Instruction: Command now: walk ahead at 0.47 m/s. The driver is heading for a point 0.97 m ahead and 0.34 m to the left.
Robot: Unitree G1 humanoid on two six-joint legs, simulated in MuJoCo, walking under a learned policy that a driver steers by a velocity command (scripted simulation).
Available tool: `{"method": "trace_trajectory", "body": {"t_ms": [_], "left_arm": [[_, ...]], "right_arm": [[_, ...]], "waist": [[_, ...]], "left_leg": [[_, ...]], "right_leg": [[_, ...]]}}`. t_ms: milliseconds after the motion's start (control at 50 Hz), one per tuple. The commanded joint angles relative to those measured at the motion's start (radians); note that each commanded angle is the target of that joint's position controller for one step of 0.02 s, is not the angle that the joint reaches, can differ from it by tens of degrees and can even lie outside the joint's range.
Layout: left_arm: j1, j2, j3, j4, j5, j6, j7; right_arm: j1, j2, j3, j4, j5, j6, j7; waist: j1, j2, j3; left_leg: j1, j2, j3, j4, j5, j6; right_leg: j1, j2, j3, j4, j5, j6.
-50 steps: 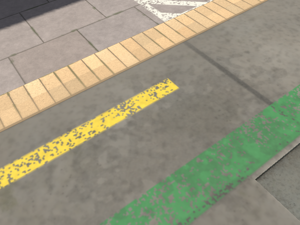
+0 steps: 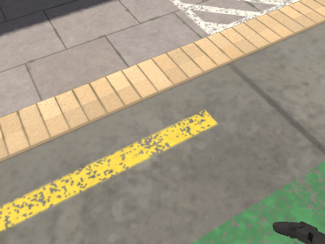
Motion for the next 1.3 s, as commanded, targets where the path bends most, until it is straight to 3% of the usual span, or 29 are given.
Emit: {"method": "trace_trajectory", "body": {"t_ms": [20,60,80,100,120,140,180,220,280,360,500,560,600,620,640,660,680,700,740,800,920,1020,1080,1100,1120,1140,1160,1200,1300], "left_arm": [[-0.001,0.194,0.045,-0.027,-0.003,0.001,0.006],[-0.028,0.209,0.051,-0.033,0.008,0.020,0.007],[-0.033,0.191,0.041,-0.042,0.015,0.025,0.007],[0.085,0.074,0.010,-0.059,0.018,0.014,-0.004],[0.096,0.050,-0.004,-0.037,0.001,-0.014,-0.014],[-0.007,0.147,0.024,-0.074,-0.028,-0.036,-0.020],[-0.137,0.165,0.031,-0.112,-0.031,-0.051,-0.009],[-0.102,0.137,0.038,-0.101,-0.008,-0.026,0.001],[-0.128,0.108,0.034,-0.121,0.000,0.001,0.006],[-0.290,0.114,0.033,-0.181,0.015,-0.005,0.001],[-0.529,0.106,0.014,-0.263,-0.001,-0.028,-0.034],[-0.491,0.154,0.027,-0.269,-0.002,-0.043,-0.045],[-0.271,0.230,0.063,-0.213,0.017,-0.053,-0.036],[-0.107,0.313,0.081,-0.193,0.044,-0.055,-0.025],[-0.098,0.359,0.089,-0.184,0.039,-0.038,-0.027],[-0.110,0.247,0.061,-0.214,0.032,-0.029,-0.027],[-0.180,0.196,0.044,-0.227,0.028,-0.024,-0.021],[-0.245,0.179,0.038,-0.230,0.026,-0.020,-0.017],[-0.318,0.153,0.032,-0.224,0.034,-0.017,-0.016],[-0.380,0.176,0.042,-0.217,0.043,-0.016,-0.009],[-0.399,0.224,0.059,-0.204,0.021,0.017,0.019],[-0.352,0.279,0.081,-0.187,-0.012,0.035,-0.001],[-0.334,0.246,0.078,-0.175,-0.019,0.045,-0.007],[-0.341,0.188,0.061,-0.183,0.001,0.043,-0.011],[-0.415,0.132,0.042,-0.273,0.028,0.027,-0.013],[-0.477,0.172,0.048,-0.280,0.012,-0.002,-0.023],[-0.482,0.202,0.054,-0.292,-0.017,-0.024,-0.039],[-0.454,0.222,0.063,-0.262,0.007,-0.043,-0.042],[-0.498,0.160,0.049,-0.265,0.017,-0.031,-0.044]], "right_arm": [[-0.075,-0.106,-0.026,-0.086,0.001,-0.022,0.010],[0.141,-0.164,-0.059,-0.028,0.002,-0.016,0.001],[0.317,-0.201,-0.078,0.020,0.000,-0.010,-0.010],[0.455,-0.287,-0.097,0.050,-0.029,-0.006,-0.017],[0.458,-0.233,-0.079,0.062,-0.018,-0.005,-0.011],[0.363,-0.180,-0.060,0.056,-0.008,-0.010,-0.009],[0.211,-0.127,-0.044,0.033,-0.022,-0.026,-0.005],[0.167,-0.087,-0.032,0.036,-0.038,-0.040,0.001],[0.208,-0.114,-0.035,0.067,-0.028,-0.048,-0.006],[0.285,-0.154,-0.041,0.094,-0.024,-0.037,-0.035],[0.439,-0.175,-0.043,0.151,-0.002,-0.008,-0.048],[0.428,-0.200,-0.054,0.147,0.000,0.010,-0.056],[0.399,-0.180,-0.046,0.130,-0.010,0.020,-0.059],[0.385,-0.129,-0.027,0.082,-0.032,0.019,-0.061],[0.548,-0.006,0.007,0.080,-0.020,0.006,-0.058],[0.511,-0.138,-0.025,0.093,-0.002,0.004,-0.062],[0.421,-0.183,-0.044,0.064,0.017,0.009,-0.067],[0.389,-0.170,-0.046,0.057,0.014,0.020,-0.074],[0.400,-0.132,-0.055,0.051,0.003,0.056,-0.078],[0.384,-0.086,-0.053,0.006,0.001,0.098,-0.078],[0.262,-0.100,-0.055,-0.078,-0.012,0.108,-0.046],[0.162,-0.135,-0.070,-0.139,-0.007,0.126,-0.021],[0.258,-0.150,-0.087,-0.101,-0.006,0.111,-0.025],[0.396,-0.225,-0.121,-0.063,0.005,0.104,-0.039],[0.463,-0.370,-0.152,-0.067,0.004,0.091,-0.048],[0.475,-0.299,-0.124,-0.086,-0.006,0.056,-0.033],[0.444,-0.246,-0.105,-0.092,-0.010,0.030,-0.031],[0.360,-0.189,-0.088,-0.111,0.005,0.019,-0.037],[0.355,-0.217,-0.087,-0.131,-0.007,0.018,-0.071]], "waist": [[-0.071,-0.124,0.057],[-0.187,-0.155,-0.094],[-0.264,-0.140,-0.198],[-0.221,0.077,-0.370],[-0.213,0.198,-0.466],[-0.206,0.144,-0.287],[-0.138,-0.008,-0.082],[-0.075,0.018,-0.063],[-0.059,0.020,-0.023],[-0.101,0.000,0.016],[-0.175,0.001,0.051],[-0.126,0.032,0.017],[-0.012,0.035,-0.127],[0.039,-0.066,-0.308],[-0.039,-0.360,-0.476],[-0.001,-0.239,-0.482],[-0.010,-0.198,-0.335],[-0.042,-0.133,-0.248],[-0.103,-0.148,-0.152],[-0.135,-0.163,-0.097],[-0.108,-0.136,-0.117],[-0.082,-0.129,-0.064],[-0.128,-0.082,-0.065],[-0.174,0.054,-0.117],[-0.174,0.324,-0.113],[-0.209,0.190,-0.144],[-0.185,0.158,-0.114],[-0.132,0.045,-0.074],[-0.113,0.014,-0.052]], "left_leg": [[0.069,-0.033,0.009,-0.036,-0.040,0.048],[0.338,-0.100,0.056,-0.020,-0.099,0.095],[0.618,-0.048,-0.002,0.002,-0.094,0.133],[1.014,0.218,-0.441,-0.032,-0.299,0.280],[1.074,0.332,-0.824,-0.252,-0.471,0.348],[0.938,0.295,-0.726,-0.295,-0.536,0.291],[0.603,0.226,-0.450,-0.347,-0.344,0.230],[0.449,0.165,-0.315,-0.395,-0.209,0.207],[0.377,0.152,-0.230,-0.453,-0.144,0.230],[0.425,0.124,-0.150,-0.470,-0.076,0.208],[0.569,0.147,-0.147,-0.392,-0.057,0.180],[0.636,0.189,-0.205,-0.300,0.021,0.156],[0.581,0.093,-0.156,-0.022,0.268,0.096],[0.389,0.004,-0.104,0.286,0.033,0.044],[0.029,-0.146,-0.062,0.617,-0.679,-0.023],[-0.011,-0.099,-0.184,0.723,-0.713,-0.030],[-0.069,-0.062,-0.158,0.744,-0.661,-0.032],[-0.056,-0.018,-0.124,0.718,-0.597,-0.046],[0.054,0.033,-0.104,0.647,-0.507,-0.059],[0.098,0.034,-0.064,0.544,-0.430,-0.078],[0.178,0.036,-0.016,0.255,-0.214,-0.055],[0.174,0.033,0.016,0.138,-0.360,0.007],[0.372,-0.038,0.083,-0.030,-0.343,0.068],[0.565,0.013,-0.050,-0.099,-0.312,0.130],[0.779,0.244,-0.592,-0.231,-0.413,0.323],[0.823,0.297,-0.739,-0.314,-0.436,0.378],[0.814,0.289,-0.652,-0.313,-0.375,0.347],[0.714,0.228,-0.480,-0.292,-0.214,0.270],[0.571,0.131,-0.309,-0.337,-0.030,0.223]], "right_leg": [[-0.053,-0.292,0.078,0.054,0.669,-0.120],[-0.046,-0.262,0.044,0.317,0.999,-0.090],[-0.208,-0.224,0.028,0.553,0.911,-0.060],[-0.597,-0.075,0.009,0.958,0.448,-0.003],[-0.753,0.039,0.142,1.180,-0.208,0.008],[-0.864,-0.029,0.182,1.256,-0.182,-0.013],[-0.829,-0.132,0.130,1.152,-0.014,-0.033],[-0.707,-0.183,0.139,1.062,0.061,-0.031],[-0.729,-0.206,0.119,0.957,0.105,-0.002],[-0.830,-0.200,0.096,0.687,0.342,0.036],[-0.788,-0.120,0.067,0.373,0.423,0.037],[-0.697,-0.098,0.078,0.319,0.317,0.013],[-0.363,-0.079,0.054,0.288,0.372,-0.041],[-0.051,-0.266,0.217,0.373,0.618,-0.103],[0.283,-0.519,0.579,0.346,0.748,-0.268],[0.221,-0.478,0.586,0.303,0.725,-0.244],[0.098,-0.446,0.409,0.297,0.784,-0.206],[-0.040,-0.402,0.306,0.274,0.828,-0.187],[-0.271,-0.349,0.174,0.193,0.758,-0.170],[-0.402,-0.343,0.066,0.104,0.702,-0.203],[-0.355,-0.344,-0.068,0.090,0.584,-0.186],[-0.283,-0.405,-0.025,0.086,0.104,-0.154],[-0.343,-0.349,-0.092,0.257,0.015,-0.086],[-0.466,-0.266,-0.180,0.543,0.083,-0.030],[-0.905,-0.057,-0.201,0.917,-0.234,0.070],[-1.060,-0.037,0.041,1.073,-0.316,0.059],[-1.102,-0.079,0.084,1.081,-0.233,0.029],[-1.029,-0.132,0.091,0.959,-0.074,0.014],[-0.847,-0.082,0.064,0.638,0.184,0.067]]}}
